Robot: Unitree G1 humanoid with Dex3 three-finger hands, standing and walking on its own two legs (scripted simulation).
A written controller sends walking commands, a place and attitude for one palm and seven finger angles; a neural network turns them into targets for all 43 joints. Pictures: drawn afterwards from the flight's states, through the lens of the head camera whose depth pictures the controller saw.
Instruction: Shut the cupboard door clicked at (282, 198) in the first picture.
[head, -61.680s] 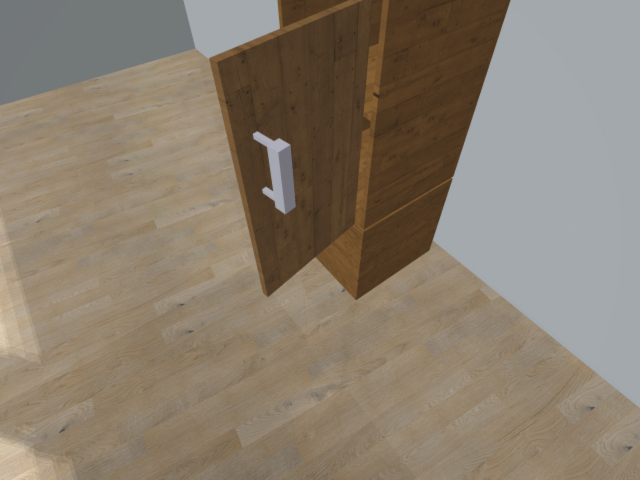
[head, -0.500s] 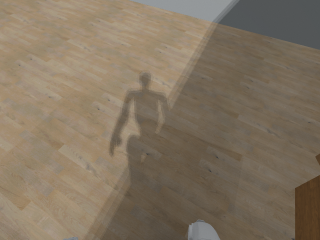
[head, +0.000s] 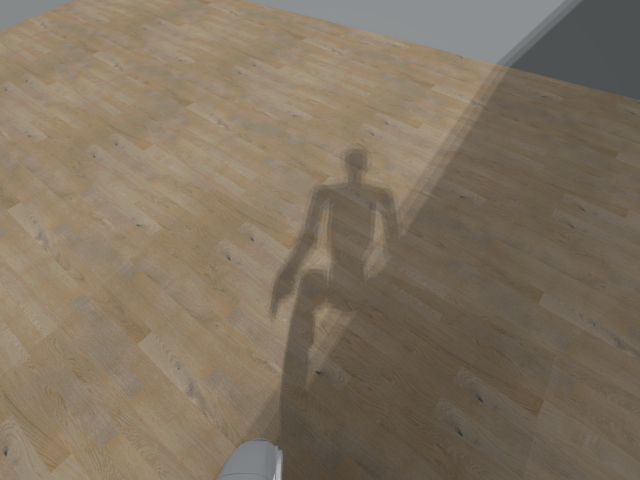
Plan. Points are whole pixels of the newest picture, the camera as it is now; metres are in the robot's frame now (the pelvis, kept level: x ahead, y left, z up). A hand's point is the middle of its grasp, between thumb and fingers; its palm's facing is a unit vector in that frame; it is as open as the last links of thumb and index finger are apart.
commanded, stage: turn to face it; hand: left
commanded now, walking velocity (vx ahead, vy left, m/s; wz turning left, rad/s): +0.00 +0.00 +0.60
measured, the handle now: out of the picture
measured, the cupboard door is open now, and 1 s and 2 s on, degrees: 22 22 22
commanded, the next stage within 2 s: none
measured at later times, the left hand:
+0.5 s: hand (182, 469) +0.16 +0.21 -0.18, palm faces -0.01 -0.98 -0.19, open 7.4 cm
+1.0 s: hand (213, 357) +0.33 +0.20 -0.18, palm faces -0.35 -0.91 -0.22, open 7.4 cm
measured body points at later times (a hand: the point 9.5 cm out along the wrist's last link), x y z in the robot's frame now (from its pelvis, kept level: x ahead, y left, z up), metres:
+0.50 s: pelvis +0.13 +0.04 -0.01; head +0.17 +0.03 +0.44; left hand +0.17 +0.27 -0.16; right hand +0.23 -0.19 -0.16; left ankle +0.17 +0.13 -0.74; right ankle +0.12 -0.09 -0.70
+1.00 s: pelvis +0.19 +0.04 -0.01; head +0.24 +0.03 +0.44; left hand +0.35 +0.25 -0.16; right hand +0.19 -0.24 -0.14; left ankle +0.25 +0.15 -0.74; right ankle +0.14 -0.08 -0.74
